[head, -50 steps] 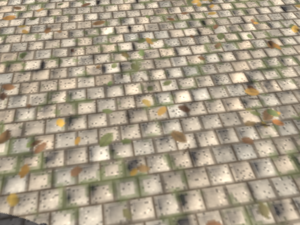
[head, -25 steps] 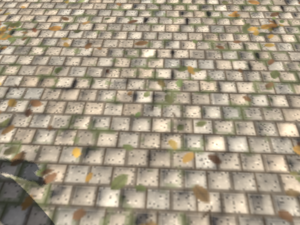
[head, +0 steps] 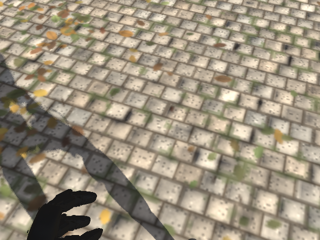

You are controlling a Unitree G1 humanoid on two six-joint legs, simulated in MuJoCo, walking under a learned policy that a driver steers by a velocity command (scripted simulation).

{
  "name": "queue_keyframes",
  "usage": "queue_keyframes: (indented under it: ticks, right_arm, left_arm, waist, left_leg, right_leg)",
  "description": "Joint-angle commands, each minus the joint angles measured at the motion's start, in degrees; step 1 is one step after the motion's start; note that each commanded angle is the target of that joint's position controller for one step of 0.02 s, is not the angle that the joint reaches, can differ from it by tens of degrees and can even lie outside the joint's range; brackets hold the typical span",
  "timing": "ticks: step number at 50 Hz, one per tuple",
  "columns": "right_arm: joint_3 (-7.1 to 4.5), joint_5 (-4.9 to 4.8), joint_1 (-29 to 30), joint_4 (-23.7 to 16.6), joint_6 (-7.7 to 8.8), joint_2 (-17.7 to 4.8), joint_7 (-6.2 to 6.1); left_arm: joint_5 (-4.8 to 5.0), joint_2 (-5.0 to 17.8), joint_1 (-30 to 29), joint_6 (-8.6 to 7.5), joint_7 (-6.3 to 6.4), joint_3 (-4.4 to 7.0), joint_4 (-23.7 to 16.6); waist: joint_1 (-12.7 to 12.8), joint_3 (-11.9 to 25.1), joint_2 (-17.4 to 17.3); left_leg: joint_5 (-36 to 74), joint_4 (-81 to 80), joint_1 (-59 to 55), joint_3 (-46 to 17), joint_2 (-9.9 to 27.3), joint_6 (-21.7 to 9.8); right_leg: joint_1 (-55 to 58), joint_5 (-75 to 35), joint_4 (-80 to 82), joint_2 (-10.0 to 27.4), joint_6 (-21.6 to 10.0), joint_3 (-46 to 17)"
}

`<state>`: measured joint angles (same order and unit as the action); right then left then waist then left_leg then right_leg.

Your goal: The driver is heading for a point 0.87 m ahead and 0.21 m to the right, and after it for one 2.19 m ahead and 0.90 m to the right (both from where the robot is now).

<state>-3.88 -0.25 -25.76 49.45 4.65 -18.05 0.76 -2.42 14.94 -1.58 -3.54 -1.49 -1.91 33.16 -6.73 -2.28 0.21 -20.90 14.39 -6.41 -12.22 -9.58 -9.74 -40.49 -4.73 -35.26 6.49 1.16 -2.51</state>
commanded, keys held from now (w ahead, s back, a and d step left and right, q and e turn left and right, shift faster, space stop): w+e+shift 0.70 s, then e+shift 0.24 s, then q+shift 0.06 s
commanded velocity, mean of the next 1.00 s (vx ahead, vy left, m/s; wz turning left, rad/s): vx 0.87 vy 0.00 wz -0.65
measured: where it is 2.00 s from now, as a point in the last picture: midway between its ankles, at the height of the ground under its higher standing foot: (194, 110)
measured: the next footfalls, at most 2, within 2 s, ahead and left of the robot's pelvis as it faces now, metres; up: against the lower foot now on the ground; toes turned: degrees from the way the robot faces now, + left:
right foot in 0.08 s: +0.30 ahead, -0.14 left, +0.00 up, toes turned +1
left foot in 0.50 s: +0.70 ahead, +0.03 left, +0.00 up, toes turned -18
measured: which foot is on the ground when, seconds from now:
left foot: down 0.00-0.10, up 0.12-0.48, down 0.50-0.90, up 0.92-1.00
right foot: up 0.00-0.06, down 0.08-0.52, up 0.54-0.88, down 0.90-1.00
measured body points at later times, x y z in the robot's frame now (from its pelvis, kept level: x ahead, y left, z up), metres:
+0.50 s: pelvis +0.48 -0.07 -0.01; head +0.51 -0.07 +0.44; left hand +0.43 +0.22 -0.13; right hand +0.74 -0.30 -0.03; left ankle +0.66 +0.03 -0.73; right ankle +0.26 -0.14 -0.72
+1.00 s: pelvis +0.86 -0.21 -0.02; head +0.91 -0.24 +0.42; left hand +1.19 -0.14 -0.11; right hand +0.75 -0.48 -0.13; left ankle +0.83 +0.01 -0.60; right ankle +0.93 -0.30 -0.73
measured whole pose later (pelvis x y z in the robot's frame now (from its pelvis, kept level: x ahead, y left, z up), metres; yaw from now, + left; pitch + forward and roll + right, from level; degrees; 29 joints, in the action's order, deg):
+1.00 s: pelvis +0.86 -0.21 -0.02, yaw -42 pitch +1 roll +0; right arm -1.0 -0.7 -13.9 41.5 5.4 -16.1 -1.2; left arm -0.3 19.8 5.4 -1.1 -2.5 3.2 35.4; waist -2.6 -6.9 1.7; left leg -28.7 81.2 18.7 -3.2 0.3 4.1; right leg -29.8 7.8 -37.2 -9.0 -9.1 2.0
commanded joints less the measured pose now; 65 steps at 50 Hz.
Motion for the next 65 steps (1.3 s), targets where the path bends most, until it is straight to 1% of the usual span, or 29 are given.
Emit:
queue_keyframes:
  ticks: [1,4,5,6,7,9,12,16,21,24,25,26,27,28,30,35,38,41,42,43,44,45,46,47,48,50,53,56,65]
  right_arm:
    - [-2.17,0.48,-1.5,-1.0,1.61,-10.2,-0.49]
    - [-2.70,3.52,6.0,-1.6,0.46,-12.2,-1.33]
    - [-1.02,4.03,8.8,-3.2,0.82,-5.6,-1.54]
    - [0.87,-0.01,-3.7,-5.5,1.89,0.8,0.16]
    - [1.43,1.98,1.3,-4.7,1.83,-3.6,-0.52]
    - [1.62,3.36,13.3,-7.7,2.20,-5.6,-0.03]
    - [3.34,5.41,16.6,-11.7,0.71,-2.3,0.90]
    - [5.36,3.86,28.0,-17.3,0.59,-1.8,2.00]
    - [5.30,2.39,31.9,-18.7,0.77,-2.3,1.47]
    - [3.05,2.61,19.3,-15.2,1.42,-6.1,-0.39]
    - [1.67,3.01,9.3,-13.2,1.79,-8.8,-1.54]
    - [-0.14,4.31,-3.5,-11.7,1.74,-13.3,-2.82]
    - [-1.05,4.63,0.7,-11.7,0.90,-16.6,-2.56]
    - [-0.64,3.91,6.1,-12.6,0.42,-10.2,-2.41]
    - [0.87,3.75,9.0,-11.2,0.81,-3.5,-1.74]
    - [1.50,1.30,5.3,-4.9,2.83,-0.3,-0.77]
    - [1.30,1.08,11.6,-5.1,3.30,-1.7,-1.10]
    - [0.25,0.24,9.6,-4.4,3.61,-6.4,-1.68]
    - [-2.58,-2.09,13.1,-8.1,2.84,-15.7,-3.11]
    - [-3.24,-2.65,15.3,-9.2,2.06,-16.8,-3.72]
    - [-2.87,-2.44,15.9,-10.0,1.43,-14.8,-3.83]
    - [-1.48,-2.00,12.3,-9.4,1.27,-8.8,-3.25]
    - [0.81,1.91,8.8,-11.2,1.69,-1.7,-2.26]
    - [1.30,0.61,0.4,-13.9,2.53,-5.3,-1.51]
    - [0.50,-0.53,4.4,-13.4,2.66,-10.8,-1.46]
    - [0.27,-0.48,6.5,-12.0,0.92,-10.2,-2.69]
    - [0.39,-0.48,4.5,-10.6,-1.51,-7.9,-3.51]
    - [1.59,-0.33,5.7,-10.3,-1.73,-2.6,-3.51]
    - [-0.13,-1.04,15.3,-15.9,-3.49,-4.4,-0.77]
  left_arm:
    - [0.23,6.5,0.2,-0.90,0.57,2.23,-1.8]
    - [1.59,13.3,29.5,-0.53,2.51,6.03,7.0]
    - [0.87,16.6,40.3,-0.20,3.32,6.93,9.9]
    - [-0.11,19.6,34.6,-0.14,2.12,7.80,10.8]
    - [0.38,13.5,24.6,0.18,0.78,7.54,8.3]
    - [1.12,7.9,23.1,-0.16,-0.03,6.45,9.7]
    - [1.67,7.5,27.4,-1.16,0.73,5.92,14.3]
    - [1.94,9.4,27.1,-1.70,1.06,6.92,13.8]
    - [3.42,11.7,30.0,-1.74,0.45,8.18,14.7]
    - [2.83,14.1,30.3,-1.31,0.80,8.75,15.3]
    - [2.82,13.9,28.2,-1.74,0.52,8.84,14.5]
    - [2.35,6.6,26.6,-2.49,0.85,7.09,12.5]
    - [4.89,3.0,32.1,-1.89,0.98,5.55,8.9]
    - [3.08,7.1,26.7,-0.58,1.50,5.94,10.6]
    - [1.64,7.0,19.3,0.51,0.23,6.31,10.1]
    - [0.37,2.5,10.5,3.75,-2.32,4.92,3.9]
    - [0.33,2.1,5.4,3.13,-3.28,3.71,0.0]
    - [0.09,3.3,8.0,2.53,-4.37,3.71,1.8]
    - [5.18,7.3,11.9,1.39,-3.63,5.84,1.4]
    - [5.28,10.6,17.1,1.39,-3.33,7.01,2.4]
    - [4.50,14.3,25.6,1.95,-2.51,9.05,4.6]
    - [4.54,15.6,27.2,2.73,-1.15,9.85,6.1]
    - [3.12,20.0,23.3,3.00,0.27,9.89,3.5]
    - [-0.31,20.6,21.6,1.79,-0.23,9.41,-1.0]
    - [0.58,17.6,16.4,1.84,-0.45,9.31,-3.6]
    - [3.26,11.4,9.5,0.77,-0.32,7.24,-3.7]
    - [1.95,8.2,9.2,-0.27,-0.01,5.60,0.3]
    - [0.93,7.1,9.7,-0.81,0.85,5.01,4.4]
    - [1.56,8.2,8.4,3.50,3.17,6.36,6.7]
  waist:
    - [1.9,2.2,-3.7]
    - [19.0,13.9,-6.2]
    - [22.0,17.5,3.4]
    - [9.8,21.8,27.0]
    - [9.3,12.7,11.5]
    - [9.4,5.0,-3.2]
    - [6.0,-0.8,0.8]
    - [7.1,-5.1,1.8]
    - [10.2,-1.3,2.8]
    - [4.1,8.7,1.6]
    - [-0.9,13.7,1.3]
    - [-4.5,22.3,-7.0]
    - [1.6,28.2,-22.4]
    - [1.5,17.4,-11.2]
    - [2.3,5.9,-2.1]
    - [6.4,0.1,-5.6]
    - [9.8,-4.4,-4.7]
    - [10.8,-1.6,-3.2]
    - [13.0,2.7,-7.6]
    - [16.5,6.2,-7.9]
    - [20.2,10.5,-6.2]
    - [18.3,9.4,2.3]
    - [12.4,9.8,19.8]
    - [10.2,28.9,15.4]
    - [11.6,29.8,2.6]
    - [6.5,15.8,-8.6]
    - [3.9,9.4,-4.1]
    - [4.5,10.6,-0.3]
    - [8.9,5.0,4.4]
  left_leg:
    - [57.8,0.9,4.4,-2.8,12.7,-1.4]
    - [68.7,35.0,5.8,2.5,13.0,1.5]
    - [35.5,61.1,19.1,5.9,7.8,2.3]
    - [-5.1,74.1,41.5,3.4,-3.4,5.5]
    - [0.7,72.7,49.5,4.3,4.9,3.8]
    - [6.4,64.1,46.4,5.3,9.4,4.7]
    - [3.3,54.1,45.3,6.4,12.4,7.6]
    - [12.5,32.2,39.6,10.7,13.4,11.4]
    - [25.5,18.0,26.2,12.4,10.0,10.7]
    - [15.0,14.3,9.6,12.9,7.3,8.6]
    - [9.6,15.6,-3.6,8.4,12.7,7.3]
    - [-10.3,14.8,-16.1,-7.5,28.7,5.3]
    - [-24.1,2.5,-20.7,-37.8,40.1,-0.7]
    - [-27.5,0.5,-12.4,-33.1,35.9,-0.6]
    - [-4.3,0.5,0.4,-13.4,30.5,1.1]
    - [21.3,-3.0,7.4,8.0,26.4,4.7]
    - [40.9,-3.9,15.7,21.4,21.9,6.8]
    - [57.8,3.9,18.0,27.1,19.0,8.3]
    - [67.9,9.1,14.9,24.5,19.8,9.3]
    - [72.1,17.0,14.3,23.4,21.2,9.7]
    - [66.5,29.3,17.2,22.5,20.6,10.4]
    - [25.2,45.6,27.7,21.8,15.3,13.2]
    - [-17.7,70.6,41.1,20.3,6.5,15.0]
    - [-17.8,82.8,49.9,5.7,4.6,15.3]
    - [-11.5,78.8,47.6,2.5,8.0,13.6]
    - [-5.8,69.9,46.0,4.9,13.6,13.9]
    - [-4.4,60.0,35.7,6.7,17.0,14.8]
    - [3.9,47.8,33.0,7.8,16.1,14.9]
    - [9.2,32.7,40.8,11.2,16.1,13.6]
  right_leg:
    - [18.1,-1.5,5.7,-7.0,-3.9,7.2]
    - [41.1,12.9,4.4,-7.7,-7.5,6.6]
    - [52.3,26.9,0.6,1.3,-8.9,-5.5]
    - [63.4,35.8,17.9,13.1,-19.0,-48.9]
    - [57.8,43.0,21.9,11.0,-19.9,-49.3]
    - [43.2,32.5,21.5,6.7,-18.0,-34.7]
    - [32.3,25.2,23.8,1.0,-17.4,-26.8]
    - [20.4,17.9,30.1,-2.1,-17.2,-20.7]
    - [25.8,-3.8,26.3,-2.2,-12.4,-18.8]
    - [30.5,-22.7,3.7,-4.5,-8.9,-16.2]
    - [22.4,-15.3,-10.1,-6.8,-8.0,-15.3]
    - [13.7,14.7,-28.6,-9.6,-8.6,-10.9]
    - [-0.1,33.0,-43.1,-12.3,-7.3,-4.7]
    - [-6.3,26.3,-45.4,-6.8,-7.9,-3.3]
    - [-5.0,20.9,-41.1,-3.5,-7.1,-2.1]
    - [-7.9,18.6,-37.4,0.1,-6.3,-0.1]
    - [-0.3,8.7,-19.9,-1.8,-5.6,4.4]
    - [18.7,-0.9,-4.7,-9.7,-6.4,13.4]
    - [23.5,1.4,-5.7,-10.5,-5.9,10.6]
    - [29.3,2.8,-3.8,-11.1,-7.5,9.0]
    - [40.6,-1.7,-1.1,-11.5,-9.7,6.9]
    - [51.1,-8.4,3.4,-9.0,-11.6,1.8]
    - [58.0,-41.2,-0.8,-0.8,-16.8,-12.4]
    - [70.2,-33.8,5.1,13.1,-30.5,-37.7]
    - [63.8,-20.2,10.4,12.9,-29.0,-37.9]
    - [44.3,-15.9,12.3,8.9,-23.4,-28.4]
    - [24.1,-27.2,13.7,6.0,-20.3,-16.8]
    - [23.1,-32.6,14.4,2.9,-18.0,-5.5]
    - [34.6,-11.8,15.5,7.8,-15.6,0.1]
